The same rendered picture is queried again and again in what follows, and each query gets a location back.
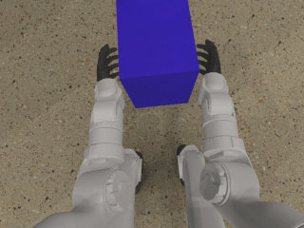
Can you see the robot left forearm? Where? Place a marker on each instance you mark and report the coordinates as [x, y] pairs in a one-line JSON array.
[[106, 128]]

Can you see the robot left hand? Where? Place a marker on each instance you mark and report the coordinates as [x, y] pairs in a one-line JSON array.
[[103, 70]]

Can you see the robot left shin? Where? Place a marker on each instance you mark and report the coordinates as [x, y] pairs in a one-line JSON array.
[[131, 151]]

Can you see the robot right upper arm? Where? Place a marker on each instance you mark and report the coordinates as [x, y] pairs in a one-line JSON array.
[[233, 189]]

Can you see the left robot thigh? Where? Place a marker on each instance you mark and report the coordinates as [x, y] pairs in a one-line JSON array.
[[132, 166]]

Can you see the robot right hand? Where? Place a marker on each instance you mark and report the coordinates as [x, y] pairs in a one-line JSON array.
[[212, 58]]

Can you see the robot left upper arm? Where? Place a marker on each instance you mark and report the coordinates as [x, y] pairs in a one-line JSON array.
[[98, 198]]

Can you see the carton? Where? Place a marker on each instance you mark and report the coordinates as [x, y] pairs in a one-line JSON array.
[[158, 60]]

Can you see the robot right forearm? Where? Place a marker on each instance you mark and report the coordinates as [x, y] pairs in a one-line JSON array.
[[219, 122]]

